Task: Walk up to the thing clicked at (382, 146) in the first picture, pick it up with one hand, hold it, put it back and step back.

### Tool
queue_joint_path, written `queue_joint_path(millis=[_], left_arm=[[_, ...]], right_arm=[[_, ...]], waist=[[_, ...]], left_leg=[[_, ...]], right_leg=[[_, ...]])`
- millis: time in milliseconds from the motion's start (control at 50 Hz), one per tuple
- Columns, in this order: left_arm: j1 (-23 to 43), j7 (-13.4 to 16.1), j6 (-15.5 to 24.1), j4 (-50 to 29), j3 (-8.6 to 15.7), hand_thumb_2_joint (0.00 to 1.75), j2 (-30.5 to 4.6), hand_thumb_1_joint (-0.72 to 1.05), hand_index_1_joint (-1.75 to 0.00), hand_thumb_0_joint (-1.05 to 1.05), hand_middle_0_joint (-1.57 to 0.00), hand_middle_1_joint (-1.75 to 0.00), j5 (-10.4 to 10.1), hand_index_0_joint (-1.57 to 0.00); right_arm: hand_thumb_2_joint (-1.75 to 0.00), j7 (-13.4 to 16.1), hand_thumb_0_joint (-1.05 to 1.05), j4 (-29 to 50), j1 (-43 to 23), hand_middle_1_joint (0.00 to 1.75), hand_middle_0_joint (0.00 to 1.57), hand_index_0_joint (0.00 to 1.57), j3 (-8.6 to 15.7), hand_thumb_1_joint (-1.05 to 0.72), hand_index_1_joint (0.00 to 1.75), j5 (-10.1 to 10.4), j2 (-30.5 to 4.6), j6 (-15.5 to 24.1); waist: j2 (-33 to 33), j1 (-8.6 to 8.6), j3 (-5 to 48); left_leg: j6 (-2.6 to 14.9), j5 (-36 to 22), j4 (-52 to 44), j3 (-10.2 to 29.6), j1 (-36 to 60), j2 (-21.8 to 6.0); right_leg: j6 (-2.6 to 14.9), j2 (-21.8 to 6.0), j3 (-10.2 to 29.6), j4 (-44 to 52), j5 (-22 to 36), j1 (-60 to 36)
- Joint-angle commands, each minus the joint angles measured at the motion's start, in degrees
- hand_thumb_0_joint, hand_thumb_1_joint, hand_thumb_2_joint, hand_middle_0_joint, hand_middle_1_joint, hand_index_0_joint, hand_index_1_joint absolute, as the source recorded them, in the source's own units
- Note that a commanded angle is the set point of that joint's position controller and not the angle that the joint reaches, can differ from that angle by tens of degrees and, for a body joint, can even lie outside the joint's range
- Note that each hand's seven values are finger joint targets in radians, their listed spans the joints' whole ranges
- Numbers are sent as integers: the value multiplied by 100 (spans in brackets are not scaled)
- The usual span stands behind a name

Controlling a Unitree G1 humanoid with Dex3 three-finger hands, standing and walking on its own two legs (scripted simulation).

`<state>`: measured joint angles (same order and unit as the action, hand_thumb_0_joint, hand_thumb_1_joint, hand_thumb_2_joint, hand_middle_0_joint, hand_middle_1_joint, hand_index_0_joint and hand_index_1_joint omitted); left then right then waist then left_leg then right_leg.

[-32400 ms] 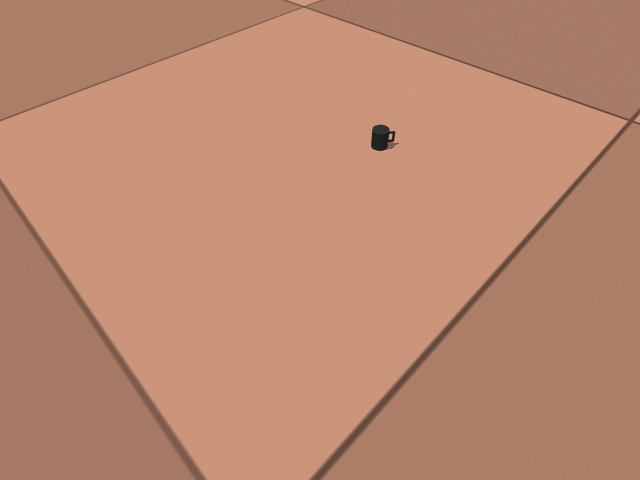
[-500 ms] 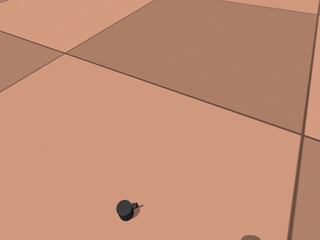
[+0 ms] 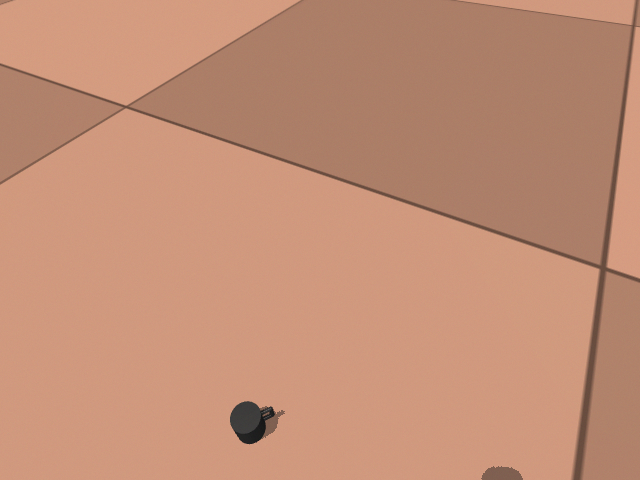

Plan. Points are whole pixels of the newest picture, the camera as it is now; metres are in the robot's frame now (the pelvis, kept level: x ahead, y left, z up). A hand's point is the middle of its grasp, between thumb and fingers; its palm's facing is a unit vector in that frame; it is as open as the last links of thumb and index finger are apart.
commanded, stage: stand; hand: left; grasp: from above
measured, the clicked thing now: (254, 420) +0.42 +0.25 -0.73
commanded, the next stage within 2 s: step back in 0.02 s
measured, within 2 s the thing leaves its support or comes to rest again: neither
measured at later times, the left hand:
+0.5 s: hand out of the picture +0.07 +0.31 -0.18, palm faces -0.03 -0.93 -0.36, open 7.4 cm
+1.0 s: hand out of the picture -0.11 +0.27 -0.14, palm faces -0.03 -0.91 -0.42, open 7.4 cm
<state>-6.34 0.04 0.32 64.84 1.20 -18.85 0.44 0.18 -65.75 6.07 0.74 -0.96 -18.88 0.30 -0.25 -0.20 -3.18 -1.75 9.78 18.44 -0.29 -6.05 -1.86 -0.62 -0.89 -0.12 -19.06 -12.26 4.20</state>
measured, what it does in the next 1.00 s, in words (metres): walks backwards: right foot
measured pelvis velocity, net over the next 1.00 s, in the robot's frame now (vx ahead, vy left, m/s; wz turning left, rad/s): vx -0.20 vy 0.01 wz -0.06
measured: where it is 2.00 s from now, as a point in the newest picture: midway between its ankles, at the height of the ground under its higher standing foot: outside the picture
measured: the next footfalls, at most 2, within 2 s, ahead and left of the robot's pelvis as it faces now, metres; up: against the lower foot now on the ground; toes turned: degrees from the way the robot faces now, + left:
right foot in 0.76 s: -0.14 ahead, -0.10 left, +0.00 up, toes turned -3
left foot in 1.18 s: -0.25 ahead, +0.13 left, +0.00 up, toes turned -1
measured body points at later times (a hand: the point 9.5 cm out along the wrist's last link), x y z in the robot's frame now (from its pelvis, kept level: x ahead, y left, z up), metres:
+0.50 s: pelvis -0.07 +0.04 -0.01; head +0.00 +0.07 +0.43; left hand +0.07 +0.36 -0.15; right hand +0.00 -0.28 -0.12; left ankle -0.02 +0.13 -0.75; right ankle -0.10 -0.11 -0.66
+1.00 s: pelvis -0.20 +0.01 -0.01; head -0.16 -0.02 +0.43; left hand -0.11 +0.32 -0.12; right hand -0.15 -0.32 -0.15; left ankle -0.21 +0.15 -0.67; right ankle -0.18 -0.10 -0.75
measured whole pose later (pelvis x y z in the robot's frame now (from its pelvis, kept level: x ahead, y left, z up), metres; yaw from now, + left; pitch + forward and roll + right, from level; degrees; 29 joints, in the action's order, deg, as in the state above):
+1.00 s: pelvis -0.20 +0.01 -0.01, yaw -3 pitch -1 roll +1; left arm -11.6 -0.1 -3.1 48.9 5.1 -19.5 2.0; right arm 1.2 -52.4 11.3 3.0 0.0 -24.0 -2.7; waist -2.3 0.5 -6.9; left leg -1.4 24.0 64.8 9.1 -26.5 7.4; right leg 1.5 -0.2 0.2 -32.3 -14.6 16.3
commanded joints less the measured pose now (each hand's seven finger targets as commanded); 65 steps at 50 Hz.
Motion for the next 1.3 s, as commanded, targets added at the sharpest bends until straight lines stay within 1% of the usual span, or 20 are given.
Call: queue_joint_path(millis=[0, 80, 200, 240, 280, 320, 440, 640, 740, 780, 800, 880, 1000, 1080, 1140, 1160, 1180, 1200, 1220, 1280], left_arm=[[204, 120, 69, -442, 434, 90, -1668, 90, -30, 0, -20, -30, -77, -20], [78, 156, 27, -742, 502, 90, -1616, 90, -30, 0, -20, -30, -108, -20], [604, 163, -100, -1322, 564, 90, -1842, 90, -30, 0, -20, -30, 53, -20], [794, 135, -142, -1497, 569, 90, -1834, 90, -30, 0, -20, -30, 76, -20], [620, 126, -206, -1575, 521, 90, -1617, 90, -30, 0, -20, -30, 11, -20], [519, 197, -288, -1664, 435, 90, -1190, 90, -30, 0, -20, -30, -15, -20], [-350, 208, -378, -1450, 490, 90, -1390, 90, -30, 0, -20, -30, -43, -20], [-373, 106, -267, -1796, 614, 90, -1340, 90, -30, 0, -20, -30, 43, -20], [-1511, 31, -198, -1366, 711, 90, -1348, 90, -30, 0, -20, -30, 129, -20], [-804, 11, -155, -1819, 908, 90, -2135, 90, -30, 0, -20, -30, 197, -20], [-305, 39, -176, -2061, 946, 90, -2502, 90, -30, 0, -20, -30, 257, -20], [598, 103, -89, -2282, 741, 90, -1522, 90, -30, 0, -20, -30, 166, -20], [-493, 190, -116, -2279, 752, 90, -1415, 90, -30, 0, -20, -30, 160, -20], [-382, 207, -186, -2381, 718, 90, -1513, 90, -30, 0, -20, -30, 120, -20], [-72, 146, -283, -2493, 643, 90, -1638, 90, -30, 0, -20, -30, 32, -20], [-130, 126, -304, -2570, 579, 90, -1431, 90, -30, 0, -20, -30, 26, -20], [4, 132, -293, -2617, 549, 90, -1252, 90, -30, 0, -20, -30, -14, -20], [487, 203, -295, -2664, 678, 90, -1448, 90, -30, 0, -20, -30, 28, -20], [485, 220, -298, -2567, 707, 90, -1538, 90, -30, 0, -20, -30, 79, -20], [-268, 184, -315, -2241, 655, 90, -1339, 90, -30, 0, -20, -30, -69, -20]], right_arm=[[-90, 39, 0, 431, -394, 30, 20, 20, 303, -90, 30, 38, -1494, 13], [-90, 34, 0, 664, -205, 30, 20, 20, 317, -90, 30, 122, -1294, -66], [-90, 0, 0, 912, 170, 30, 20, 20, 445, -90, 30, 68, -1272, -214], [-90, -39, 0, 964, 418, 30, 20, 20, 481, -90, 30, 62, -1314, -214], [-90, -30, 0, 1076, 343, 30, 20, 20, 513, -90, 30, 44, -1511, -157], [-90, -18, 0, 1173, 387, 30, 20, 20, 639, -90, 30, -47, -2056, -77], [-90, 139, 0, 1672, -325, 30, 20, 20, 573, -90, 30, -94, -1693, -13], [-90, 152, 0, 1907, 158, 30, 20, 20, 602, -90, 30, -83, -1728, -58], [-90, 79, 0, 2043, -335, 30, 20, 20, 585, -90, 30, -4, -1756, -218], [-90, 102, 0, 2108, -128, 30, 20, 20, 449, -90, 30, 28, -1217, -234], [-90, 182, 0, 2036, -321, 30, 20, 20, 600, -90, 30, -17, -1486, -271], [-90, 132, 0, 1585, 594, 30, 20, 20, 501, -90, 30, 123, -1391, -224], [-90, 191, 0, 1854, 360, 30, 20, 20, 397, -90, 30, 51, -1358, -113], [-90, 164, 0, 1805, 722, 30, 20, 20, 411, -90, 30, 13, -1312, -80], [-90, 118, 0, 1575, 1236, 30, 20, 20, 499, -90, 30, -12, -1378, -70], [-90, 113, 0, 1641, 1142, 30, 20, 20, 590, -90, 30, -82, -1656, -68], [-90, 86, 0, 1750, 938, 30, 20, 20, 686, -90, 30, -143, -2132, -81], [-90, 71, 0, 1873, 693, 30, 20, 20, 748, -90, 30, -149, -2520, -97], [-90, 111, 0, 1919, 431, 30, 20, 20, 722, -90, 30, -159, -2350, -59], [-90, 172, 0, 2062, -136, 30, 20, 20, 523, -90, 30, -171, -1703, -37]], waist=[[114, 14, -257], [268, -23, 505], [946, -108, 754], [1046, -217, 762], [325, -172, 677], [-1026, -212, 594], [-777, 213, 629], [-879, -165, 734], [-735, 318, 876], [1454, 142, 137], [1649, 367, -214], [807, -380, -348], [938, 352, 437], [1213, 271, 787], [743, -72, 820], [72, -22, 780], [-1149, -49, 616], [-1516, -376, 342], [-1185, -281, 64], [-585, 250, 111]], left_leg=[[348, -1551, 358, 459, -275, -465], [377, -1685, 1186, 184, -173, -277], [390, 677, 2445, 103, -491, 307], [477, 403, 2405, 206, -370, 223], [723, -1596, 1435, 666, -447, -387], [1346, -3171, 282, 2357, -40, -1674], [1260, -2185, 521, 1332, -248, -1166], [1571, -1795, 747, 1292, 220, -1482], [862, 259, 1194, 876, -1361, -1010], [131, 2227, 3161, 124, -2777, 704], [75, 2557, 4430, 762, -2140, 676], [130, 1238, 5024, 1098, -2164, 1050], [-32, 2046, 3750, 747, -2634, 622], [146, 1885, 2039, 384, -1801, 293], [297, -34, 576, 119, -566, 302], [523, -405, 463, 1035, -250, -339], [1084, -1013, 181, 2542, -166, -1459], [1874, -1109, -107, 3149, -1244, -2056], [1992, -1151, -116, 3184, -1685, -2104], [1310, -2071, 433, 1340, -932, -1097]], right_leg=[[190, -544, 547, -116, 1904, 683], [542, -748, 642, -385, 2587, 459], [1289, -1544, 1265, -500, 2291, 964], [1165, -1423, 1037, -791, 1928, 1238], [717, -640, 474, -1802, 1188, 1260], [293, 725, 475, -3521, -2217, 2131], [195, 675, 1186, -5270, -1575, 2346], [-104, 200, 569, -3108, -1757, 1861], [297, 106, 281, -748, -306, 164], [1034, -1590, 3019, 413, -1593, 931], [1805, -2333, 3586, 799, -1771, 2482], [744, -810, 1091, 86, 267, 1885], [1378, -1486, 1364, -660, 1925, -521], [1263, -1546, 1296, -1176, 2721, -591], [764, -1098, 813, -1561, 1745, 454], [481, -689, 611, -1943, 737, 1199], [194, 189, -2, -2868, -1019, 2193], [87, 495, 505, -4056, -2516, 2039], [107, 468, 981, -4883, -2491, 1885], [224, 773, 1163, -5499, -1676, 2465]])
